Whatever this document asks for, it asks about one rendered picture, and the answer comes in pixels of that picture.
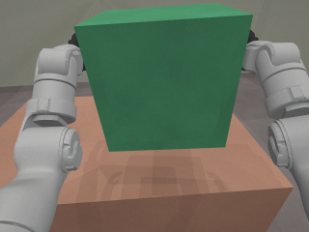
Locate robot left upper arm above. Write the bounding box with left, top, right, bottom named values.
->
left=0, top=126, right=83, bottom=232

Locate left robot forearm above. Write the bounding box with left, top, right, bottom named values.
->
left=14, top=43, right=84, bottom=169

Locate pedestal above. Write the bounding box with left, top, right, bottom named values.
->
left=0, top=96, right=294, bottom=232

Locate robot left hand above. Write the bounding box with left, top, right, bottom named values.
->
left=68, top=33, right=86, bottom=71

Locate carton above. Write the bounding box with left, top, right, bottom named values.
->
left=73, top=3, right=253, bottom=152

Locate robot right hand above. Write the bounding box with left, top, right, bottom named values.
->
left=241, top=30, right=259, bottom=72

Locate robot right upper arm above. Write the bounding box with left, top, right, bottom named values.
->
left=267, top=114, right=309, bottom=220

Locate right robot forearm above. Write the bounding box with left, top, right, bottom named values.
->
left=242, top=41, right=309, bottom=120

